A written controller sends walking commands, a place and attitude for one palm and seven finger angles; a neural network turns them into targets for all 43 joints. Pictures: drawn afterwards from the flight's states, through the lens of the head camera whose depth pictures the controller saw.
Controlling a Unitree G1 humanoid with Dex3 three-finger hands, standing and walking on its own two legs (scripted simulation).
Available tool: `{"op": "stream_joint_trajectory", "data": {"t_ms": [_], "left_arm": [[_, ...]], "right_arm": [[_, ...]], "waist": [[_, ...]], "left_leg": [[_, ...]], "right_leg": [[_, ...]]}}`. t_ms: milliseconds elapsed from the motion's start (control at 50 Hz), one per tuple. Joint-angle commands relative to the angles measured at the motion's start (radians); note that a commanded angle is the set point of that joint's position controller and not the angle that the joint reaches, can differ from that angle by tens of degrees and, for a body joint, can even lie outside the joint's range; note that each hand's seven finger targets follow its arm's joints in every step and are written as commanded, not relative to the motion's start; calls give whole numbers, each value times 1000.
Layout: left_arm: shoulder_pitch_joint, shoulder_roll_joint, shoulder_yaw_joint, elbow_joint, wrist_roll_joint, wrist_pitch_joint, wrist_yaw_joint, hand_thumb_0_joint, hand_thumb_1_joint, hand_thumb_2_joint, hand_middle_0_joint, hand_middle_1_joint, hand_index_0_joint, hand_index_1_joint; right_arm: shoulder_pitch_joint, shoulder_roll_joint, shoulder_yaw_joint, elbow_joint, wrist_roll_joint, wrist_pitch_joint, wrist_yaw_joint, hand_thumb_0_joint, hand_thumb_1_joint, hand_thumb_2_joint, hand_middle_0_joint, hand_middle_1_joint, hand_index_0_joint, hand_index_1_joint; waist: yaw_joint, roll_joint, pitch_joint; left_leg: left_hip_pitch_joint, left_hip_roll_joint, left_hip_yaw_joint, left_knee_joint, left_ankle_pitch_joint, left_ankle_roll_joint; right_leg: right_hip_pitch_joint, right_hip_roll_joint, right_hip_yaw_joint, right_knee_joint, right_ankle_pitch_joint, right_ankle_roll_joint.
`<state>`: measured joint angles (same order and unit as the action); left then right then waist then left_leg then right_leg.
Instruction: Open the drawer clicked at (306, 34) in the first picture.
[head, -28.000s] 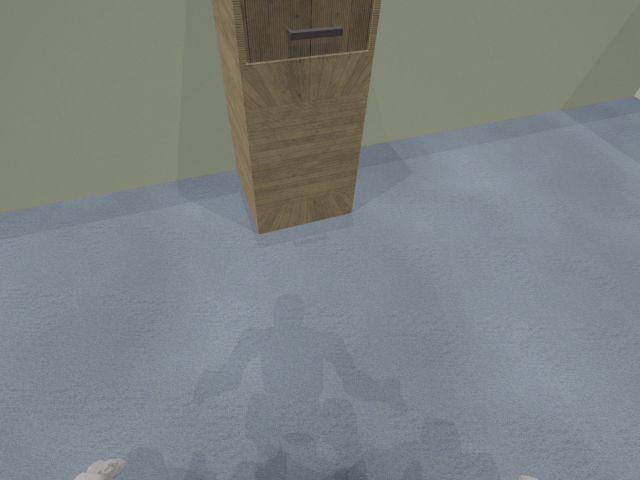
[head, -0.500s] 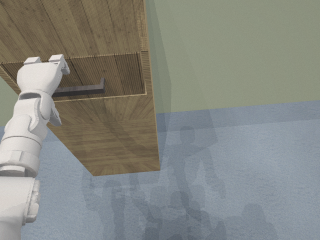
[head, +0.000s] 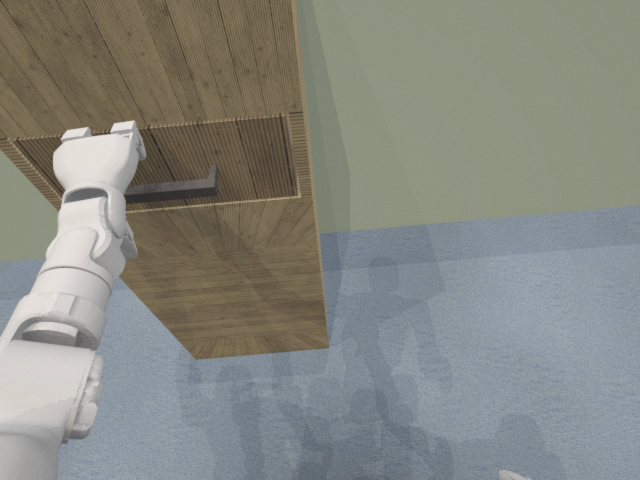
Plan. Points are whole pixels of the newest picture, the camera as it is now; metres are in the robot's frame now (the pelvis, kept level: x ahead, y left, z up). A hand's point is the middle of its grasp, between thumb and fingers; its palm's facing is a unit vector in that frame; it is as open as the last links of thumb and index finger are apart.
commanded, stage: re-aim the fingers above the handle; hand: left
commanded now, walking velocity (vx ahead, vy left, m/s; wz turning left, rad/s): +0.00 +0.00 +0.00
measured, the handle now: (167, 183) +0.52 +0.25 +0.06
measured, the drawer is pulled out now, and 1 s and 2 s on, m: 0.00 0.00 0.00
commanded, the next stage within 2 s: lower the fingers behind the handle in 0.86 s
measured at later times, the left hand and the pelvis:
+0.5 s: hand (108, 206) +0.43 +0.29 +0.11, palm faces -0.12 +0.05 -0.99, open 13.9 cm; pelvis +0.01 -0.01 +0.00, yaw +1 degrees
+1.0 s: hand (119, 220) +0.42 +0.28 +0.09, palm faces -0.18 +0.02 -0.98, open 13.9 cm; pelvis +0.00 +0.00 +0.00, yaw +2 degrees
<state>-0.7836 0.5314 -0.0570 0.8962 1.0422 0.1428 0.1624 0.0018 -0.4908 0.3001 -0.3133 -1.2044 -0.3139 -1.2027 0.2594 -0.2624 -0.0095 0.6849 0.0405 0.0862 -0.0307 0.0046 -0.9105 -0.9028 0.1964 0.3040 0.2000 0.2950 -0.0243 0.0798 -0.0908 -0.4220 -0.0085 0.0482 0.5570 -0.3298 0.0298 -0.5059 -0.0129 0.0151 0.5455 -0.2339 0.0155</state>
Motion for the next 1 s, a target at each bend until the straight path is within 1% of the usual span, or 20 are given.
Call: {"op": "stream_joint_trajectory", "data": {"t_ms": [0, 100, 140, 180, 240, 300, 360, 400, 480, 520, 580, 600, 640, 680, 740, 800, 840, 880, 920, 980], "left_arm": [[-377, 30, -115, -333, -79, -35, -130, 0, -500, 300, -300, -1200, -300, -1200], [-500, 123, -38, -517, -71, -235, -130, 0, -500, 300, -300, -1200, -300, -1200], [-526, 202, 57, -502, -46, -274, -58, 0, -500, 300, -300, -1200, -300, -1200], [-505, 373, 220, -443, -20, -270, 34, 0, -500, 300, -300, -1200, -300, -1200], [-434, 335, 218, -336, -1, -182, 147, 0, -500, 300, -300, -1200, -300, -1200], [-351, 321, 170, -198, 15, -50, 159, 0, -500, 300, -300, -1200, -300, -1200], [-281, 262, 82, -108, 4, 57, 43, 0, -500, 300, -300, -1200, -300, -1200], [-294, 146, -33, -142, -40, 73, -71, 0, -500, 300, -300, -1200, -300, -1200], [-393, 12, -163, -426, -104, -83, -231, 0, -500, 300, -300, -1200, -300, -1200], [-435, 66, -110, -468, -105, -177, -226, 0, -500, 300, -300, -1200, -300, -1200], [-520, 239, 61, -573, -89, -320, -150, 0, -500, 300, -300, -1200, -300, -1200], [-510, 246, 91, -560, -80, -341, -104, 0, -500, 300, -300, -1200, -300, -1200], [-471, 313, 188, -495, -55, -334, -5, 0, -500, 300, -300, -1200, -300, -1200], [-435, 422, 294, -371, -29, -272, 94, 0, -500, 300, -300, -1200, -300, -1200], [-383, 327, 192, -254, -1, -131, 172, 0, -500, 300, -300, -1200, -300, -1200], [-289, 329, 147, -123, 21, 0, 107, 0, -500, 300, -300, -1200, -300, -1200], [-314, 184, -2, -104, -8, 58, 3, 0, -500, 300, -300, -1200, -300, -1200], [-352, 52, -120, -178, -63, 47, -110, 0, -500, 300, -300, -1200, -300, -1200], [-434, 25, -155, -318, -94, -40, -193, 0, -500, 300, -300, -1200, -300, -1200], [-486, 98, -88, -424, -94, -197, -211, 0, -500, 300, -300, -1200, -300, -1200]], "right_arm": [[8, -164, -75, -138, 3, -23, -36, 0, -900, -900, 200, 300, 200, 300], [34, -131, -70, -113, -17, -37, -64, 0, -900, -900, 200, 300, 200, 300], [55, -122, -68, -91, -24, -40, -56, 0, -900, -900, 200, 300, 200, 300], [53, -123, -62, -82, -28, -40, -47, 0, -900, -900, 200, 300, 200, 300], [4, -94, -43, -75, -23, -46, -30, 0, -900, -900, 200, 300, 200, 300], [-29, -113, -38, -72, -15, -40, -21, 0, -900, -900, 200, 300, 200, 300], [-28, -146, -45, -90, -2, -16, -25, 0, -900, -900, 200, 300, 200, 300], [-19, -164, -55, -115, 11, -3, -35, 0, -900, -900, 200, 300, 200, 300], [-26, -159, -62, -145, 3, -22, -65, 0, -900, -900, 200, 300, 200, 300], [-5, -147, -59, -119, -8, -35, -76, 0, -900, -900, 200, 300, 200, 300], [40, -134, -71, -98, -27, -38, -83, 0, -900, -900, 200, 300, 200, 300], [50, -117, -70, -94, -29, -42, -75, 0, -900, -900, 200, 300, 200, 300], [63, -107, -70, -81, -30, -48, -55, 0, -900, -900, 200, 300, 200, 300], [41, -114, -58, -64, -31, -46, -40, 0, -900, -900, 200, 300, 200, 300], [-13, -108, -47, -65, -17, -52, -22, 0, -900, -900, 200, 300, 200, 300], [-17, -134, -45, -77, -12, -28, -14, 0, -900, -900, 200, 300, 200, 300], [-18, -155, -52, -97, 6, -10, -20, 0, -900, -900, 200, 300, 200, 300], [-12, -167, -64, -126, 16, -13, -36, 0, -900, -900, 200, 300, 200, 300], [-19, -172, -65, -132, 7, -21, -58, 0, -900, -900, 200, 300, 200, 300], [10, -155, -59, -114, -13, -41, -77, 0, -900, -900, 200, 300, 200, 300]], "waist": [[-69, -151, -348], [-50, -8, -338], [-20, 42, -351], [28, 38, -389], [58, 23, -375], [63, -42, -388], [32, -123, -394], [-21, -182, -360], [-88, -160, -308], [-77, -90, -283], [-34, 17, -373], [-16, 47, -404], [17, 52, -420], [45, -1, -380], [55, -5, -350], [59, -43, -421], [-5, -108, -365], [-65, -193, -322], [-97, -173, -297], [-82, -103, -286]], "left_leg": [[205, -5, -26, -37, 425, 23], [272, -15, -66, -8, 504, 8], [260, -14, -72, 8, 570, -20], [184, -23, -64, 6, 564, -34], [85, -32, -29, -13, 498, -36], [47, -24, 6, -41, 444, -29], [54, -19, 25, -59, 409, -10], [89, -14, 19, -63, 392, 9], [189, -30, -21, -36, 364, 35], [214, -36, -40, -19, 366, 32], [251, -34, -52, 16, 484, 8], [247, -33, -55, 25, 527, 1], [200, -29, -60, 37, 593, -25], [75, -36, -44, 19, 497, -28], [31, -29, -9, -18, 424, -34], [42, -20, 12, -41, 422, -27], [68, -11, 14, -56, 366, -8], [125, -8, -4, -56, 337, 15], [172, -21, -29, -43, 298, 26], [205, -29, -61, -26, 306, 25]], "right_leg": [[223, 41, -55, -52, 299, -27], [153, 42, -48, -25, 265, -45], [144, 45, -55, 2, 284, -55], [219, 48, -54, 24, 308, -61], [297, 38, -50, 37, 358, -61], [362, 29, -41, 23, 376, -48], [381, 29, -45, -5, 391, -35], [352, 27, -49, -35, 387, -25], [249, 30, -43, -64, 329, -21], [198, 34, -39, -49, 291, -32], [197, 37, -33, -6, 332, -50], [199, 37, -37, 14, 342, -52], [216, 39, -47, 43, 366, -55], [272, 38, -44, 47, 358, -56], [288, 31, -46, 36, 334, -54], [361, 28, -43, 25, 361, -45], [307, 32, -54, -14, 318, -36], [259, 35, -57, -54, 288, -26], [199, 35, -54, -62, 237, -23], [151, 36, -47, -48, 187, -37]]}}
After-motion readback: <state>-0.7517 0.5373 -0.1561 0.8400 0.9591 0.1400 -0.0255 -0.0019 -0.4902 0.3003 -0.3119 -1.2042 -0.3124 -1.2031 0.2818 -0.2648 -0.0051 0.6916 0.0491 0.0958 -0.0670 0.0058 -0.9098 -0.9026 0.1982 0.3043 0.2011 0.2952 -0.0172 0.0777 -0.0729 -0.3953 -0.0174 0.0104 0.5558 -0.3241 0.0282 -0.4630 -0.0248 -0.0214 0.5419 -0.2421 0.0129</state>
